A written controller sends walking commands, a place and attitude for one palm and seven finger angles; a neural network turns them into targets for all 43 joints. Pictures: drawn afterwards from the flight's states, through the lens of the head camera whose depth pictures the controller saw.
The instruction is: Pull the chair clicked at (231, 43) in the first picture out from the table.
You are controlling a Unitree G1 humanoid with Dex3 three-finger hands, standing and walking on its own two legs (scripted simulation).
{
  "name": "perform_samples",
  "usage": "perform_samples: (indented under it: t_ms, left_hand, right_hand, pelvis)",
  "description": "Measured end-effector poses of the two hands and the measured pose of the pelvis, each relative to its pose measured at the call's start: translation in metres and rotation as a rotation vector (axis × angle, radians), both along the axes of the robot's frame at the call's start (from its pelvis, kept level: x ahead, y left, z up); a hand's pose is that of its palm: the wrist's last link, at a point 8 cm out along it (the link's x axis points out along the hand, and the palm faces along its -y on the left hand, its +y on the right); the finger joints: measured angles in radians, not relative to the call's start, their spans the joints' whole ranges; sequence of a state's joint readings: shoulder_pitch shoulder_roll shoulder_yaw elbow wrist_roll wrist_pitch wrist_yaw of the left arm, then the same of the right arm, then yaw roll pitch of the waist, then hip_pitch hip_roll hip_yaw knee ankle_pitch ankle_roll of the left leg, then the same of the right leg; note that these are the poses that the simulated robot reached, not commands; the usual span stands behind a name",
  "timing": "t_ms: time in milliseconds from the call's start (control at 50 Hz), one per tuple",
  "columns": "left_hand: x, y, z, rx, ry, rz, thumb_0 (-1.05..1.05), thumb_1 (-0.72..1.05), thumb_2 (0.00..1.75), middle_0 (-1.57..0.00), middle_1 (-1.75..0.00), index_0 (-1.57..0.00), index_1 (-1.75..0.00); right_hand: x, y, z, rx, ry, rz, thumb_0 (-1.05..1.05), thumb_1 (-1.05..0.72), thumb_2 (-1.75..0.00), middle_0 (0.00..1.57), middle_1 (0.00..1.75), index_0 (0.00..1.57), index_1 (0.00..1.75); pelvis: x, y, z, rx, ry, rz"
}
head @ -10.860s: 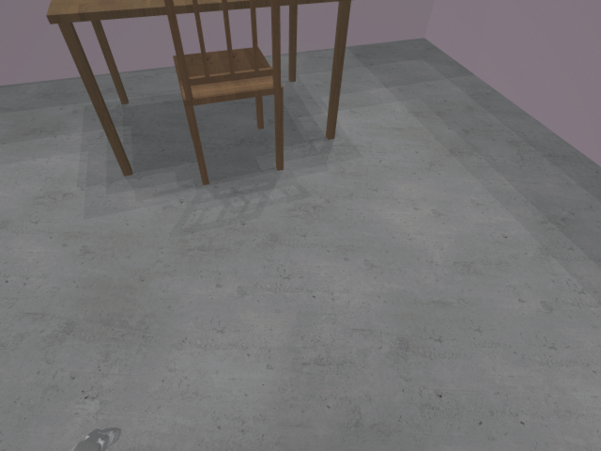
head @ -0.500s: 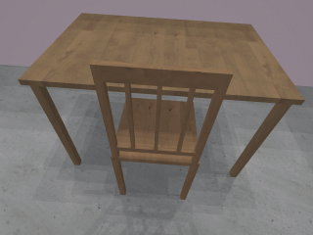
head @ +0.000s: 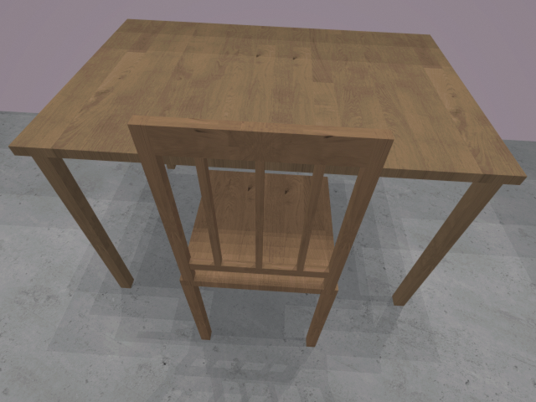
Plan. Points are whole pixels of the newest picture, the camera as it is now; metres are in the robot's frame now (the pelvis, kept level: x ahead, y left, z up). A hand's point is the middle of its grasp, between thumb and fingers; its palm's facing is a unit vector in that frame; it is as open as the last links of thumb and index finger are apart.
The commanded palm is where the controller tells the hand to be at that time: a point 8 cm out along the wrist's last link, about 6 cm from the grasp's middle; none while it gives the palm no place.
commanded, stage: look again from close up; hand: left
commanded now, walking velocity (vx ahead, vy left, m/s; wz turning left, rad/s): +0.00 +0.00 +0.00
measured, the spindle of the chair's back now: (259, 221) +0.47 +0.05 -0.05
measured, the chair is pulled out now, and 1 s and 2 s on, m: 0.00 0.00 0.00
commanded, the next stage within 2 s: raise the hand toward the chair's back in 0.48 s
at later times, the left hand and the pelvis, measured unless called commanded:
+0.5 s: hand out of the picture +0.00 +0.15 -0.17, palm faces +0.03 -0.98 -0.18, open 7.4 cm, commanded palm none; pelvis +0.01 -0.02 +0.00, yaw +0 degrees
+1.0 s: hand (186, 392) +0.15 +0.13 -0.07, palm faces -0.02 -1.00 +0.05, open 9.2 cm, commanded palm +0.13 +0.21 -0.07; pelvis -0.03 -0.04 -0.08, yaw +3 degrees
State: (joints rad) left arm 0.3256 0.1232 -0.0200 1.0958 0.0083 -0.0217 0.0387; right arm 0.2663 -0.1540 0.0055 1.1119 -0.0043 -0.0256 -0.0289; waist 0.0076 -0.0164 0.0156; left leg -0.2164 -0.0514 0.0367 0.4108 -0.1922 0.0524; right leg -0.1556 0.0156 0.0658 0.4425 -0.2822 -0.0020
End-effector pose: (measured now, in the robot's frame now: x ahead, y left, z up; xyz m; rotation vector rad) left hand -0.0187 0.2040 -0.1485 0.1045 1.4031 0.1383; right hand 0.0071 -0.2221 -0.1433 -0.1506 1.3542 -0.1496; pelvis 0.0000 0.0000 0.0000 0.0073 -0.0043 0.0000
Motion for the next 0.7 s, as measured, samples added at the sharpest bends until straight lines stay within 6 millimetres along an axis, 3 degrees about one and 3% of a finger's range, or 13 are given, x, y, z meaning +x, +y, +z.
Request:
perform_samples:
  t_ms: [240, 600, 640, 700]
  left_hand:
    - [0.019, 0.001, 0.003, 0.023, -0.023, -0.009, 0.01, 0.91, 0.9, -0.19, -0.3, -0.2, -0.3]
    - [0.012, -0.008, 0.005, 0.032, 0.002, -0.006, 0.0, 0.9, 0.9, -0.2, -0.3, -0.2, -0.3]
    - [0.036, 0.0, 0.02, 0.059, -0.152, 0.073, 0.02, 0.92, 0.9, -0.2, -0.3, -0.2, -0.3]
    - [0.094, 0.021, 0.069, 0.153, -0.535, 0.101, 0.04, 0.94, 0.89, -0.2, -0.29, -0.2, -0.3]
  right_hand:
    - [0.018, -0.01, 0.0, -0.003, -0.021, 0.007, 0.01, -0.92, -0.9, 0.2, 0.3, 0.2, 0.3]
    - [0.009, -0.015, -0.002, 0.014, 0.023, 0.011, 0.01, -0.91, -0.9, 0.2, 0.3, 0.2, 0.3]
    - [0.018, -0.02, 0.003, -0.008, -0.067, 0.016, 0.01, -0.92, -0.9, 0.2, 0.3, 0.2, 0.3]
    - [0.045, -0.03, 0.009, -0.035, -0.274, 0.035, 0.02, -0.91, -0.9, 0.21, 0.3, 0.2, 0.3]
  pelvis:
    - [0.011, -0.008, 0.001, 0.003, -0.009, -0.002]
    - [0.014, -0.017, 0.001, -0.001, -0.008, 0.004]
    - [0.011, -0.018, -0.001, 0.0, -0.009, 0.009]
    - [0.008, -0.019, -0.005, 0.005, -0.003, 0.038]
